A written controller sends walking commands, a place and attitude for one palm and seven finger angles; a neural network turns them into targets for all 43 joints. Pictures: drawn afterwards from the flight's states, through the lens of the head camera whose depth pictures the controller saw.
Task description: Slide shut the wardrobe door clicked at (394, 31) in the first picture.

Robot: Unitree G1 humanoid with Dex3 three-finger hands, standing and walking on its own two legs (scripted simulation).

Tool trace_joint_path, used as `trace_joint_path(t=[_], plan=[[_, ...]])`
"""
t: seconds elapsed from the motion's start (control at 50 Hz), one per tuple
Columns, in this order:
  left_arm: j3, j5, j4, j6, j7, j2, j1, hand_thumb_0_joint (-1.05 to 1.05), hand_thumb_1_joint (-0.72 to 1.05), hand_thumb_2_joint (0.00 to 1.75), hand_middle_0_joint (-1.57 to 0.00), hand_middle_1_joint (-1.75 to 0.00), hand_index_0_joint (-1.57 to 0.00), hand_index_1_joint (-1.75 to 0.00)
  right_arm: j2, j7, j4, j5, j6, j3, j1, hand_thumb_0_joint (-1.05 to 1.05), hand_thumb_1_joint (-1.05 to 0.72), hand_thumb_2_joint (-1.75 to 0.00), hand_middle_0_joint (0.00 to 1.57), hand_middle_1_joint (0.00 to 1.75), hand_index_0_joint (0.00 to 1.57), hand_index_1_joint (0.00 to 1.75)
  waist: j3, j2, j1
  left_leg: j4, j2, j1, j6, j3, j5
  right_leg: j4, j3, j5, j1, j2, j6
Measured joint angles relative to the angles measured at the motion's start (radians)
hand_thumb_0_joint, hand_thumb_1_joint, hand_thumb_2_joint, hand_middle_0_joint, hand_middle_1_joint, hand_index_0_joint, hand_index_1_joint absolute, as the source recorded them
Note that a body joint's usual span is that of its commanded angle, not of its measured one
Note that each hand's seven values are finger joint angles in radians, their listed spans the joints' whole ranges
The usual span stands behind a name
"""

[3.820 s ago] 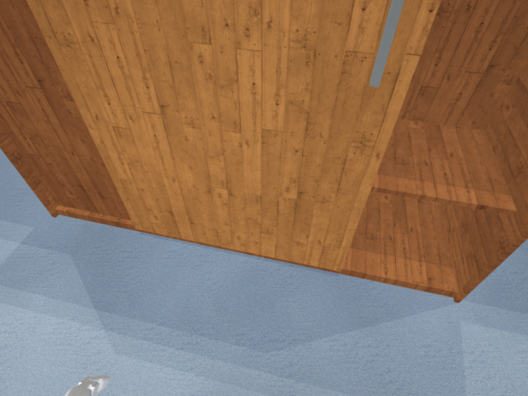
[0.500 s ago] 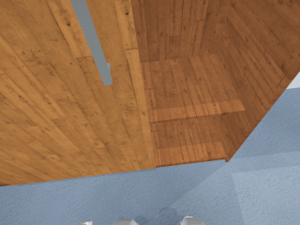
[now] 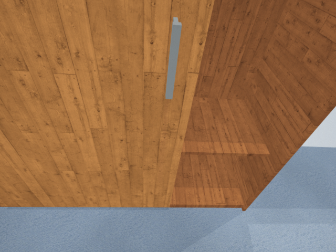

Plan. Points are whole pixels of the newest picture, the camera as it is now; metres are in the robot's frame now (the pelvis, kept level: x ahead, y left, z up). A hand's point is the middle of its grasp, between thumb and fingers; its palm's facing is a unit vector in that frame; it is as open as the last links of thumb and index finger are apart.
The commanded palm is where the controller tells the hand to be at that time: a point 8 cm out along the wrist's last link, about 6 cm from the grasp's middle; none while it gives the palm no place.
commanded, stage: come to a stop and stand still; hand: left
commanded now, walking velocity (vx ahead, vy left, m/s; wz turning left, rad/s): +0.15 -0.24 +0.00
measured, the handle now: (172, 61) +0.51 +0.05 +0.23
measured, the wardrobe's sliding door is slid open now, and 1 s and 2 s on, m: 0.47 0.47 0.47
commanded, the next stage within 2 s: look again from close up in 0.84 s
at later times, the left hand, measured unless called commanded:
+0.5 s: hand out of the picture +0.07 +0.15 -0.17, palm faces -0.02 -0.98 -0.22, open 7.3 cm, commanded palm none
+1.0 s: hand out of the picture -0.02 +0.11 -0.18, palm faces +0.05 -0.98 -0.18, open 7.3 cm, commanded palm none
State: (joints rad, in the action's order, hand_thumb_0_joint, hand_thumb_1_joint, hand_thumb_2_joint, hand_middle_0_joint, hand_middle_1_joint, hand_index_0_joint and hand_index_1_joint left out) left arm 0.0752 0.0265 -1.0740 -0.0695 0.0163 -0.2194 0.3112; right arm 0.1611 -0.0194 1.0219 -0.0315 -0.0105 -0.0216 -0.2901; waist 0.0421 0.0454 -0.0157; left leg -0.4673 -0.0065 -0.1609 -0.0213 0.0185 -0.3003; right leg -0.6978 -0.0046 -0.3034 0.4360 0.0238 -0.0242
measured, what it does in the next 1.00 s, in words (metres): steps on the spot: right foot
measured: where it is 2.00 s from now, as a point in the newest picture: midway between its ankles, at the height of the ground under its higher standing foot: outside the picture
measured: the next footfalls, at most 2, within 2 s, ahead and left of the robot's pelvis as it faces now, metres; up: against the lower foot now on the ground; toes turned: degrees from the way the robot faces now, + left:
right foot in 0.42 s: +0.03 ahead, -0.14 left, +0.00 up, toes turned -4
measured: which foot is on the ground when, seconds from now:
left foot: down 0.00-1.00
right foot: up 0.00-0.40, down 0.42-1.00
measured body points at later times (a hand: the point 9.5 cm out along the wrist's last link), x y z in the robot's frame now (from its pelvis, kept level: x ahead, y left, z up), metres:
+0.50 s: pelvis +0.01 -0.03 +0.00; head +0.03 -0.04 +0.45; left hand +0.07 +0.20 -0.16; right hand -0.09 -0.22 -0.16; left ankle -0.03 +0.10 -0.74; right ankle -0.01 -0.14 -0.74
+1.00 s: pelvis +0.01 -0.05 +0.00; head +0.03 -0.05 +0.45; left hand -0.03 +0.16 -0.16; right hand +0.03 -0.28 -0.16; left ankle -0.03 +0.10 -0.73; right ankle -0.01 -0.14 -0.74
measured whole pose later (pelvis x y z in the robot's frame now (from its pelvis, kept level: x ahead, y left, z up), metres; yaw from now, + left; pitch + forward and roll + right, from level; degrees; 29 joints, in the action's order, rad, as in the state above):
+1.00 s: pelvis +0.01 -0.05 +0.00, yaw -1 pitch +0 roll -1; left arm 0.01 0.02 -1.15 0.03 0.05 -0.11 0.33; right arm 0.18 -0.04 1.10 -0.01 -0.01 -0.01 -0.24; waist -0.04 -0.03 -0.02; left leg -0.55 -0.07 -0.19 0.03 0.01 -0.34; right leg -0.40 0.07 -0.24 0.15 -0.04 0.04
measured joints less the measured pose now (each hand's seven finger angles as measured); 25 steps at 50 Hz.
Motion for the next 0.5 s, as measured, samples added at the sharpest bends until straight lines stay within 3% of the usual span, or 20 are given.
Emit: trace_joint_path(t=[0.08, 0.18, 0.34, 0.42, 0.5], plan=[[0.005, 0.006, -0.012, 0.017, -0.015, -0.008, 0.039, 0.01, 0.91, 0.9, -0.2, -0.3, -0.2, -0.3, -0.043, -0.012, 0.051, 0.006, 0.004, 0.023, -0.072, 0.0, -0.91, -0.89, 0.19, 0.3, 0.19, 0.3, 0.008, 0.014, -0.001, 0.098, 0.002, 0.03, -0.009, -0.001, 0.058, -0.23, -0.031, 0.055, 0.034, -0.034, -0.013], [-0.001, 0.006, -0.039, 0.012, -0.02, 0.0, 0.07, 0.01, 0.91, 0.9, -0.2, -0.3, -0.2, -0.3, -0.077, -0.035, 0.083, 0.01, 0.026, 0.024, -0.118, 0.0, -0.91, -0.89, 0.2, 0.3, 0.2, 0.3, -0.013, 0.035, 0.016, 0.14, 0.018, 0.04, -0.018, 0.029, 0.077, -0.27, -0.033, 0.06, 0.009, -0.027, -0.025], [-0.021, -0.006, -0.034, 0.004, -0.017, 0.038, -0.022, 0.01, 0.91, 0.9, -0.2, -0.3, -0.2, -0.3, -0.081, -0.047, 0.129, 0.001, 0.028, 0.014, -0.149, 0.0, -0.91, -0.89, 0.2, 0.3, 0.2, 0.3, -0.071, -0.004, 0.066, 0.093, 0.003, 0.012, -0.008, 0.031, 0.053, -0.048, 0.014, -0.067, -0.088, 0.0, -0.011], [-0.026, -0.01, -0.019, 0.034, 0.0, 0.047, -0.081, 0.02, 0.93, 0.9, -0.2, -0.3, -0.2, -0.3, -0.075, -0.039, 0.154, 0.007, 0.021, 0.007, -0.156, 0.0, -0.91, -0.89, 0.2, 0.3, 0.2, 0.3, -0.071, -0.02, 0.069, 0.02, 0.0, -0.02, 0.017, 0.027, 0.012, 0.191, 0.03, 0.048, -0.194, 0.006, 0.003], [-0.039, -0.017, -0.032, 0.074, 0.013, 0.068, -0.11, 0.01, 0.94, 0.9, -0.2, -0.3, -0.2, -0.3, -0.053, -0.031, 0.169, 0.018, 0.014, 0.006, -0.143, 0.0, -0.91, -0.89, 0.2, 0.3, 0.2, 0.3, -0.051, -0.079, 0.07, -0.018, -0.037, -0.019, 0.042, 0.003, -0.021, 0.231, 0.057, 0.017, -0.238, -0.029, 0.042]])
